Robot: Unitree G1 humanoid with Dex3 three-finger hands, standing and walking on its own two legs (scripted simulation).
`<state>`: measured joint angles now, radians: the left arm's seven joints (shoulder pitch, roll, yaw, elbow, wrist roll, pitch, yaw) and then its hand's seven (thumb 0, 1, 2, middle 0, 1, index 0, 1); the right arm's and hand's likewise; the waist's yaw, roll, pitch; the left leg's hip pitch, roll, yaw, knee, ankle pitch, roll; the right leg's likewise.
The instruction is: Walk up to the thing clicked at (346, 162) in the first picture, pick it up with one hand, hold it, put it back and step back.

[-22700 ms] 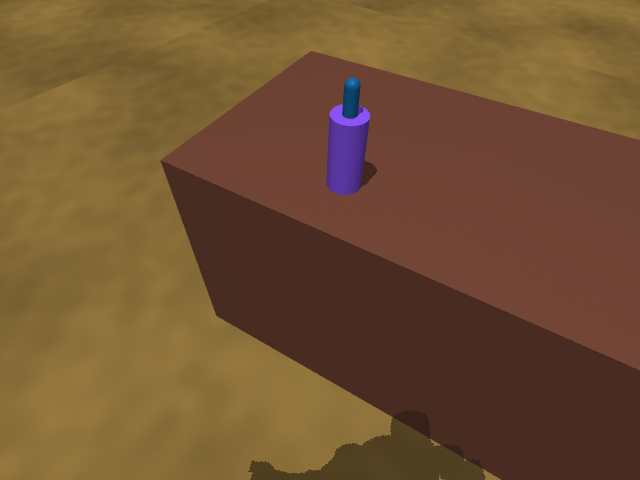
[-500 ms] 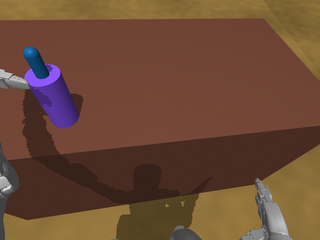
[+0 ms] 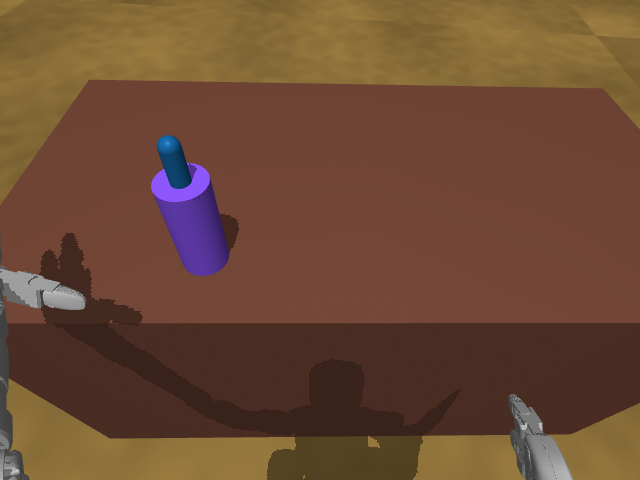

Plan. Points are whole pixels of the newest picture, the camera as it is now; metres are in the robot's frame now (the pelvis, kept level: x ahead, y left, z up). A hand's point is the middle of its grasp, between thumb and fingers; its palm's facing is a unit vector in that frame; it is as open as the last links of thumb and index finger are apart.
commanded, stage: sink last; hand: left
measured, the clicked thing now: (189, 207) +0.46 +0.19 +0.07
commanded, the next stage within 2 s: home in 0.78 s
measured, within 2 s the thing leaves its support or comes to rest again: neither
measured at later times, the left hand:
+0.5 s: hand (82, 447) +0.15 +0.20 +0.12, palm faces +0.30 -0.87 -0.38, open 17.4 cm
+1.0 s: hand (25, 478) +0.13 +0.24 +0.11, palm faces +0.38 -0.82 -0.43, open 17.4 cm
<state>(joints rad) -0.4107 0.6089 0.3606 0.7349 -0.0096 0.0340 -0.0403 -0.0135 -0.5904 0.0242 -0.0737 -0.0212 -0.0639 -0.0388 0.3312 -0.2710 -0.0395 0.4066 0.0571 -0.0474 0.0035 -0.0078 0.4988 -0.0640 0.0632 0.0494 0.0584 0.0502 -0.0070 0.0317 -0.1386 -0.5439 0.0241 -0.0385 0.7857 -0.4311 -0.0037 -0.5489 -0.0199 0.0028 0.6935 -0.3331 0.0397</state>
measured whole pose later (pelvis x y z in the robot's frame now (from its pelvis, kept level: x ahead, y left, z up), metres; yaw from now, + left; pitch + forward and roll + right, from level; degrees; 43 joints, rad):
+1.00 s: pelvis -0.04 -0.03 +0.00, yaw +1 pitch +1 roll +1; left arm 0.53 0.34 0.35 -0.29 -0.08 -0.20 0.03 -0.01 -0.54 0.06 -0.07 -0.05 -0.07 -0.06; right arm 0.41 -0.23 -0.16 0.33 0.04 -0.10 -0.07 -0.01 0.43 -0.13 0.09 0.09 0.08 0.09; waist 0.05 0.02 -0.03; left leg -0.43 0.00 -0.04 0.78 -0.38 -0.03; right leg -0.47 -0.04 0.00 0.80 -0.35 0.02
